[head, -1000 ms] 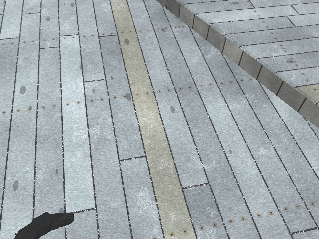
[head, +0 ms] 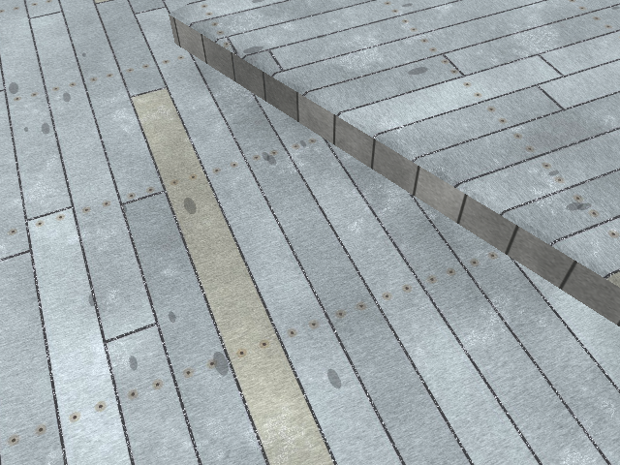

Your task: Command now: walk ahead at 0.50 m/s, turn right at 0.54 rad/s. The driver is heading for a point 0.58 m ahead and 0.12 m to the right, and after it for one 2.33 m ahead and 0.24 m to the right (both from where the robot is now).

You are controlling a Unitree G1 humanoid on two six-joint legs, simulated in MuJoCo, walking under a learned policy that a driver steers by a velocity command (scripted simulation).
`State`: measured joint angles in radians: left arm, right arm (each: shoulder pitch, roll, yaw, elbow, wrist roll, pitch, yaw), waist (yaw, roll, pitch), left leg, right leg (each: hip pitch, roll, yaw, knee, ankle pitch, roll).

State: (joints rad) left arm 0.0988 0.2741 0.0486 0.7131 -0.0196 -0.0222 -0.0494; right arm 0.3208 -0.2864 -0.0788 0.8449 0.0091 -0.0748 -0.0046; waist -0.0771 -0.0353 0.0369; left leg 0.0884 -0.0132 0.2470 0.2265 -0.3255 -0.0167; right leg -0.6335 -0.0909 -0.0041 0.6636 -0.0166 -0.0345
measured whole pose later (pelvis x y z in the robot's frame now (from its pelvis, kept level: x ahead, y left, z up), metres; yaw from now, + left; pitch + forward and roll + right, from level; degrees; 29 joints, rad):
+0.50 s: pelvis +0.29 -0.04 +0.01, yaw -17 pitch +2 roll +0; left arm 0.36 0.30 0.07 0.73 -0.02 -0.03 0.02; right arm 0.02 -0.28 -0.04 0.70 0.00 -0.10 0.02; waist 0.09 0.04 0.03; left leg -0.56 0.02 -0.10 0.51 0.03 -0.05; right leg -0.09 0.10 0.18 0.41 -0.34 -0.06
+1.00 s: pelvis +0.49 -0.08 +0.00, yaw -19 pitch +1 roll +1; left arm 0.07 0.26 0.04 0.64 0.02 -0.01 0.03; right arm 0.26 -0.30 -0.05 0.85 0.02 -0.03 0.00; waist -0.08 0.01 0.04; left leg -0.24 -0.04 -0.07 0.59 -0.40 0.00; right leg -0.37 0.00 0.04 0.48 -0.13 0.00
